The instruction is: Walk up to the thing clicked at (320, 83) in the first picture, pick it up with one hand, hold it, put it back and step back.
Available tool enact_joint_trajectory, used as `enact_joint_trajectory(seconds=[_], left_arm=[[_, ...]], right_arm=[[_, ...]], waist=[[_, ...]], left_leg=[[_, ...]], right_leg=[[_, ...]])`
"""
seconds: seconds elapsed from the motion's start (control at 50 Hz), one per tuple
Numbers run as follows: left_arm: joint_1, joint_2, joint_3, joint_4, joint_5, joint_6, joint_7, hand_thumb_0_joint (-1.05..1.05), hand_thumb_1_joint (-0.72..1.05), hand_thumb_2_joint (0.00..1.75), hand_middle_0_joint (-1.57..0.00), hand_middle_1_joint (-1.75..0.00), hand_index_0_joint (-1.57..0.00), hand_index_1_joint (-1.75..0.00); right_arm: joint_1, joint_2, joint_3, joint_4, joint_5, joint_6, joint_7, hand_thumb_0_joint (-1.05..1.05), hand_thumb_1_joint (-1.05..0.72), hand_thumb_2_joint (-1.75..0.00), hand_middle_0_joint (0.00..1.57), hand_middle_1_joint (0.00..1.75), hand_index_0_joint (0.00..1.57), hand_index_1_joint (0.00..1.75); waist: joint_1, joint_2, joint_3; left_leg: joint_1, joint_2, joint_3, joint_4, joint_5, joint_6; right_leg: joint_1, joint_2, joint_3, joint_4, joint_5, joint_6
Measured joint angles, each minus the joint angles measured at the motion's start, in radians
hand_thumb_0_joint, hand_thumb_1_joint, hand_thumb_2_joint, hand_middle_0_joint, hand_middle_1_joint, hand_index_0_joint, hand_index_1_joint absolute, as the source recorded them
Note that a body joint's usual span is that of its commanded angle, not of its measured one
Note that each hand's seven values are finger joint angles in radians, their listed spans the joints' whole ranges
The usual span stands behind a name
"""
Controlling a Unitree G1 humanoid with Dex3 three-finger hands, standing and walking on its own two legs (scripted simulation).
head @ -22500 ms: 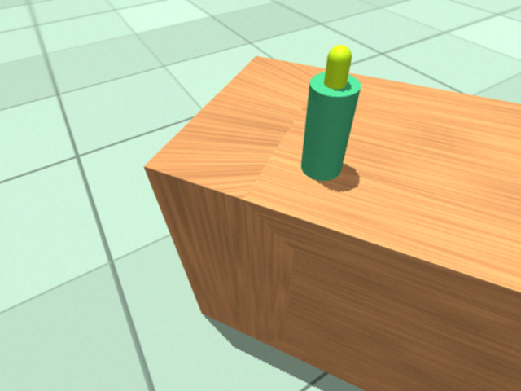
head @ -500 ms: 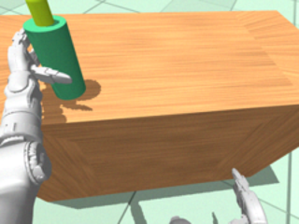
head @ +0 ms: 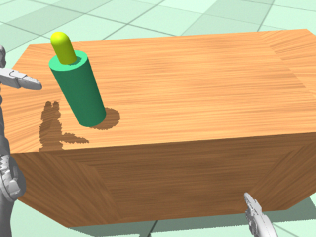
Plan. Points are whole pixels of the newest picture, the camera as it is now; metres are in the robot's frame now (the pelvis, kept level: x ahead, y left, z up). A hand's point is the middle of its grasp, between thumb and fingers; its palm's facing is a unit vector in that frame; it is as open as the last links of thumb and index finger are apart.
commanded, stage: sink last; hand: left
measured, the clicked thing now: (77, 82) +0.47 +0.18 +0.18
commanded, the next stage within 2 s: home in 1.10 s
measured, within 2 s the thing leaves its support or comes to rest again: neither
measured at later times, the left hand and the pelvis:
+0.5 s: hand out of the picture +0.30 +0.29 +0.23, palm faces +0.46 -0.80 -0.38, open 17.4 cm; pelvis +0.00 -0.01 +0.00, yaw +2 degrees
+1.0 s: hand out of the picture +0.15 +0.22 +0.22, palm faces +0.44 -0.77 -0.46, open 17.4 cm; pelvis -0.03 -0.03 +0.00, yaw +3 degrees
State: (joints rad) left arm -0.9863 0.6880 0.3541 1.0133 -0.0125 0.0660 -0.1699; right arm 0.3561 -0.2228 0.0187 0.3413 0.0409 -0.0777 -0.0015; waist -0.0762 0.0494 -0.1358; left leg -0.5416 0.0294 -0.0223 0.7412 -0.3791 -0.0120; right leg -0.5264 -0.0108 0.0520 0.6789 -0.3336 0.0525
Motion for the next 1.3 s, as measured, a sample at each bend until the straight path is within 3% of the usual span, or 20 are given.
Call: enact_joint_trajectory(seconds=[0.1,0.22,0.38,0.48,0.58,0.7,0.84,1.3], left_arm=[[0.087,0.018,0.058,-0.078,0.029,-0.023,0.026,-0.01,-0.56,0.03,-0.05,-0.05,-0.06,-0.05],[0.228,0.019,0.105,-0.235,0.024,-0.060,0.060,-0.01,-0.54,0.03,-0.05,-0.04,-0.05,-0.04],[0.548,-0.097,0.088,-0.623,-0.013,-0.094,0.101,-0.01,-0.53,0.03,-0.05,-0.03,-0.05,-0.03],[0.797,-0.187,0.082,-0.936,-0.039,-0.121,0.123,-0.01,-0.52,0.02,-0.05,-0.03,-0.05,-0.03],[1.007,-0.231,0.100,-1.188,-0.063,-0.160,0.144,-0.01,-0.51,0.01,-0.06,-0.04,-0.06,-0.03],[1.209,-0.271,0.113,-1.376,-0.081,-0.227,0.165,-0.01,-0.50,0.01,-0.05,-0.04,-0.06,-0.04],[1.420,-0.316,0.057,-1.528,-0.080,-0.297,0.161,-0.01,-0.50,0.01,-0.05,-0.05,-0.06,-0.04],[1.368,-0.299,0.102,-1.394,-0.072,-0.442,0.177,-0.01,-0.55,0.06,-0.07,-0.06,-0.07,-0.07]], right_arm=[[0.006,-0.013,-0.017,-0.005,0.001,0.011,0.016,-0.01,0.57,-0.04,0.05,0.06,0.05,0.05],[0.024,-0.022,-0.050,0.034,0.006,0.008,0.028,-0.01,0.58,-0.04,0.05,0.06,0.05,0.05],[-0.008,0.001,-0.068,0.112,0.008,0.006,0.048,-0.01,0.56,-0.05,0.05,0.06,0.05,0.05],[-0.020,0.007,-0.101,0.112,0.012,0.016,0.037,-0.01,0.55,-0.05,0.06,0.06,0.06,0.05],[-0.014,-0.001,-0.142,0.115,0.011,0.033,0.015,-0.01,0.55,-0.05,0.06,0.06,0.06,0.05],[-0.004,-0.007,-0.166,0.117,0.010,0.041,-0.007,-0.01,0.54,-0.05,0.06,0.06,0.05,0.05],[-0.011,0.007,-0.184,0.108,0.005,0.019,-0.022,-0.01,0.54,-0.05,0.06,0.06,0.05,0.05],[0.034,0.005,-0.179,0.047,0.003,-0.076,-0.035,-0.01,0.44,-0.10,0.07,0.09,0.07,0.08]], waist=[[0.016,-0.003,0.022],[0.053,-0.010,0.025],[0.100,0.009,0.024],[0.113,0.023,0.043],[0.125,0.022,0.065],[0.141,0.017,0.086],[0.148,0.017,0.098],[0.133,-0.001,0.130]], left_leg=[[0.026,-0.005,0.000,-0.018,0.006,0.000],[0.048,-0.004,-0.007,-0.030,0.007,-0.005],[0.091,-0.006,-0.023,-0.032,0.005,-0.009],[0.131,-0.012,-0.023,-0.040,0.008,-0.009],[0.168,-0.016,-0.021,-0.052,0.015,-0.012],[0.191,-0.017,-0.025,-0.061,0.025,-0.018],[0.197,-0.019,-0.031,-0.056,0.033,-0.023],[0.240,-0.021,-0.025,-0.096,0.068,-0.025]], right_leg=[[0.022,-0.006,-0.001,-0.007,-0.001,0.000],[0.047,-0.006,-0.009,-0.019,-0.002,-0.005],[0.098,-0.007,-0.026,-0.025,-0.007,-0.009],[0.132,-0.014,-0.026,-0.018,-0.014,-0.009],[0.159,-0.017,-0.024,-0.008,-0.019,-0.012],[0.173,-0.019,-0.027,0.004,-0.021,-0.018],[0.176,-0.021,-0.033,0.023,-0.022,-0.023],[0.210,-0.023,-0.027,-0.002,0.006,-0.025]])
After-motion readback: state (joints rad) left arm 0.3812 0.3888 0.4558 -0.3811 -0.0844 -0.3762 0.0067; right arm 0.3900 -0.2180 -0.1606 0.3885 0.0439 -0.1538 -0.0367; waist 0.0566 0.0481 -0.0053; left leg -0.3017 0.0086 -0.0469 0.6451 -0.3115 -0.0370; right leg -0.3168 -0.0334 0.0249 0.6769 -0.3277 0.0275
